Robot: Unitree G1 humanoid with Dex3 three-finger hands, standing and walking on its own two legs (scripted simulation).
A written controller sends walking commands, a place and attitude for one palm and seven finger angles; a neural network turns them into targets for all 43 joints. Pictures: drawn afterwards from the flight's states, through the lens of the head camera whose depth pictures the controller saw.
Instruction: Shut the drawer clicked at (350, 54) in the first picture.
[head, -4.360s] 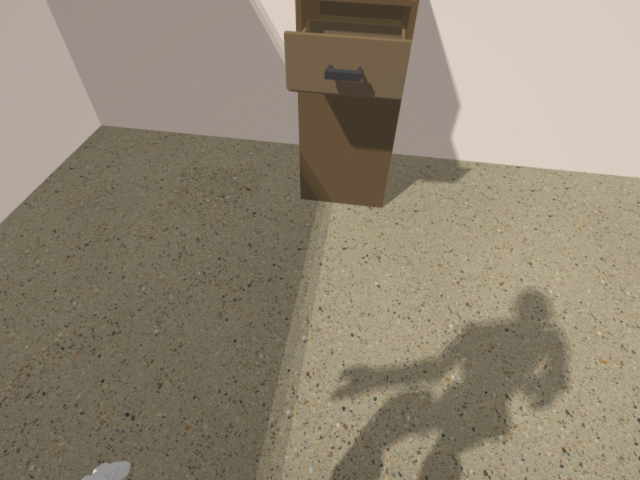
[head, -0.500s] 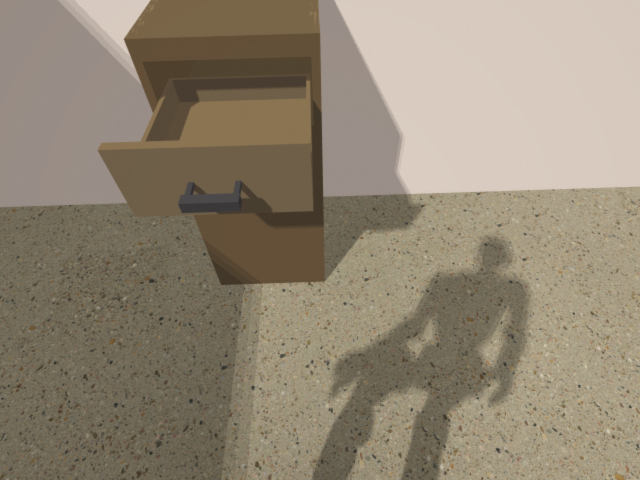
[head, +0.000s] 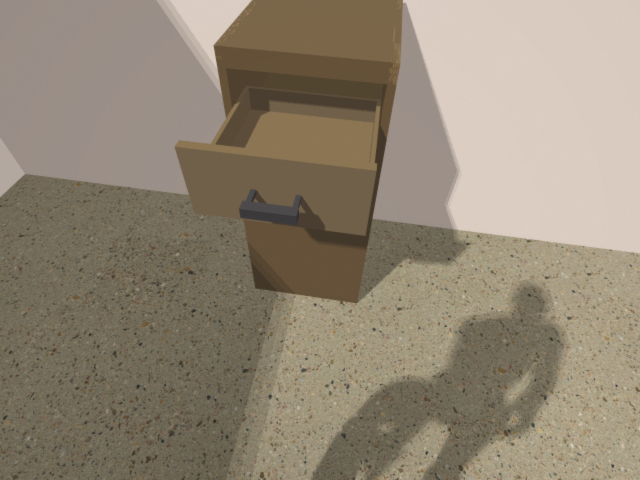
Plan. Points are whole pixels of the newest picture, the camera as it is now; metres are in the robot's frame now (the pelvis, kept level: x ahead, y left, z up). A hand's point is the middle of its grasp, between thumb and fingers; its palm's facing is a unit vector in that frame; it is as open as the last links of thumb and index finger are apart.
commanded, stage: take the last steps up to it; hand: left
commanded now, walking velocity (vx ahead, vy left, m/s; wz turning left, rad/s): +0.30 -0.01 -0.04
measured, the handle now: (272, 205) +0.54 +0.16 +0.00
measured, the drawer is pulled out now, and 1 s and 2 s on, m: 0.30 0.30 0.30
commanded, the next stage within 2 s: come to a stop and stand still in 0.60 s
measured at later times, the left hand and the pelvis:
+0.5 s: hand (230, 395) +0.26 +0.18 -0.16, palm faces -0.07 -0.98 -0.21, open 7.4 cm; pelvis +0.14 +0.01 -0.01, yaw -3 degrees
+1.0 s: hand (248, 416) +0.24 +0.15 -0.18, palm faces +0.05 -0.98 -0.20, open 7.3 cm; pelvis +0.22 -0.03 -0.01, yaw -2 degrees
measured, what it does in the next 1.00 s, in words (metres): walks ahead: left foot, then right foot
